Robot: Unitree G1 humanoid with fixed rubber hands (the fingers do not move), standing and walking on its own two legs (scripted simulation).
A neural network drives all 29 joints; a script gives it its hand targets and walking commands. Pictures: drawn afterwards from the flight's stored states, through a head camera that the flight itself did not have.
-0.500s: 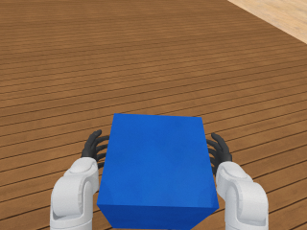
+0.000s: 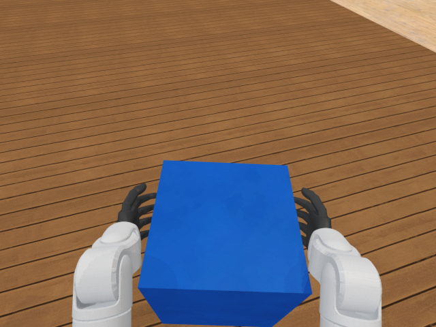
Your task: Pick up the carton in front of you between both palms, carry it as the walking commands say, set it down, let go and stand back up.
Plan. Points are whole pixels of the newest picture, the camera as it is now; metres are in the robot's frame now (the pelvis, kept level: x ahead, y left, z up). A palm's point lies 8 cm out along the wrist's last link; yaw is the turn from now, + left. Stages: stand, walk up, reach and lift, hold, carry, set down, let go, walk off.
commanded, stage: carry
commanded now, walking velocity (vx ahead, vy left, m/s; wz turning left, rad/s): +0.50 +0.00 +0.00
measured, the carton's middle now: (221, 249) +0.27 +0.00 +0.02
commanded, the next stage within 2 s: none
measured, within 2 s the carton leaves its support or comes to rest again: neither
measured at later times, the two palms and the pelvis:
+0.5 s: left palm (156, 116) +0.58 +0.16 +0.08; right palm (277, 116) +0.58 -0.13 +0.09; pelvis +0.32 +0.01 -0.01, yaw -1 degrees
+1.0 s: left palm (161, 92) +0.72 +0.18 +0.07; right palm (266, 91) +0.72 -0.12 +0.07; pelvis +0.46 +0.02 -0.01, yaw +0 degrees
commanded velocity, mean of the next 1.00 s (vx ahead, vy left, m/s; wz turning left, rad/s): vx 0.10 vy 0.00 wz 0.00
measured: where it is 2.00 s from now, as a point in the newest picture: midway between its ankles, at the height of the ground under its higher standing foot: (214, 303)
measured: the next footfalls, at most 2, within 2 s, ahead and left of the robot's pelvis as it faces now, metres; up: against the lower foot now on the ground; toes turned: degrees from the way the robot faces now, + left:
left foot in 0.08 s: +0.24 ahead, +0.12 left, +0.00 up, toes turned +11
right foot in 0.50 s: +0.49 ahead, -0.09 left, +0.00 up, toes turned +8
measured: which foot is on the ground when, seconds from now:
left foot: up 0.00-0.06, down 0.08-0.54, up 0.56-0.68, down 0.70-1.00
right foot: down 0.00-0.10, up 0.12-0.48, down 0.50-1.00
